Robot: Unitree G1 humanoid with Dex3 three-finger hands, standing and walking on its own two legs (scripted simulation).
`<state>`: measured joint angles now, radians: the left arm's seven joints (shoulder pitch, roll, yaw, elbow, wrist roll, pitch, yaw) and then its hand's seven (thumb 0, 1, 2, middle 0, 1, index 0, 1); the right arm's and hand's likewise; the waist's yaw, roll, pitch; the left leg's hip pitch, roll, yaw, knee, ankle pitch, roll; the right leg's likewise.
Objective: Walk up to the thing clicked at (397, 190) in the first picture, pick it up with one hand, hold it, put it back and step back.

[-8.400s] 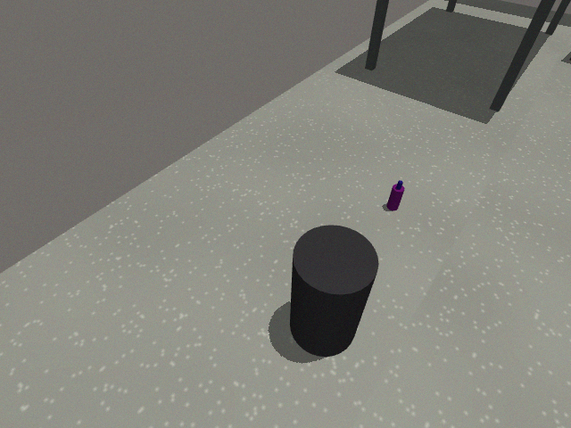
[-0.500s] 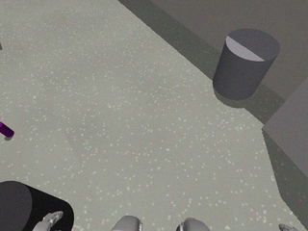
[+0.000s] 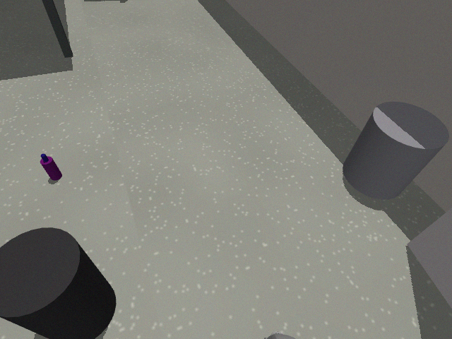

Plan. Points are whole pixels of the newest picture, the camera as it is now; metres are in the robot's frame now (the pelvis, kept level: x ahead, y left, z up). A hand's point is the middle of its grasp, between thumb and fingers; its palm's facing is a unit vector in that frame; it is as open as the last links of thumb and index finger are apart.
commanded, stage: walk up
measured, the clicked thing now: (49, 165) +1.00 +0.89 -0.66
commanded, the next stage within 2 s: stand in 1.06 s
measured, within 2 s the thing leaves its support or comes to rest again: neither
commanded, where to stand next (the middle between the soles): +0.05 -0.03 m, yaw -2 degrees
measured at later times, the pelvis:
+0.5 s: pelvis -0.01 -0.01 +0.02, yaw +0 degrees
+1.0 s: pelvis +0.00 -0.01 +0.04, yaw -2 degrees
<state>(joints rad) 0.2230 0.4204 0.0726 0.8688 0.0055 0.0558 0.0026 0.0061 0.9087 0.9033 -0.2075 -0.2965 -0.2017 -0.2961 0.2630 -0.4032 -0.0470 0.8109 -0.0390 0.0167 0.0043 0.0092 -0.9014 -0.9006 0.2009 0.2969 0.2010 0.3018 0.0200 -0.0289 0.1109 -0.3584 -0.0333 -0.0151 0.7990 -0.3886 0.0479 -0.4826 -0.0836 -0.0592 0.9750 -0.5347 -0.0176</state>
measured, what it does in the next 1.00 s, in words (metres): steps on the spot: right foot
